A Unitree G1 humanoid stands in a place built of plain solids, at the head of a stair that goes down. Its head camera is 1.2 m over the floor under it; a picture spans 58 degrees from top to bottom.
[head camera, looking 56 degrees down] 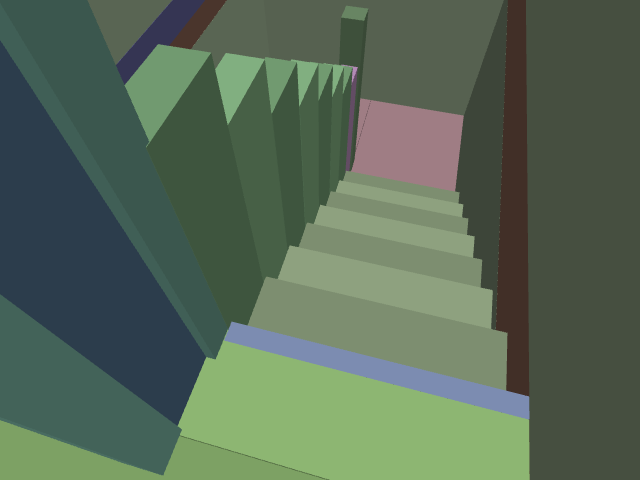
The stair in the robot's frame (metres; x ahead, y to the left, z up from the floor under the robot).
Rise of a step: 0.18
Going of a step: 0.26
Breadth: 0.85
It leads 15 degrees to the right of straight ahead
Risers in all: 8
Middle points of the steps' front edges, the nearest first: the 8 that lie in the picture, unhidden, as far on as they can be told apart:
0.41 -0.15 0.00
0.66 -0.22 -0.17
0.91 -0.28 -0.35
1.16 -0.35 -0.53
1.41 -0.41 -0.70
1.66 -0.48 -0.88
1.92 -0.54 -1.05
2.17 -0.61 -1.23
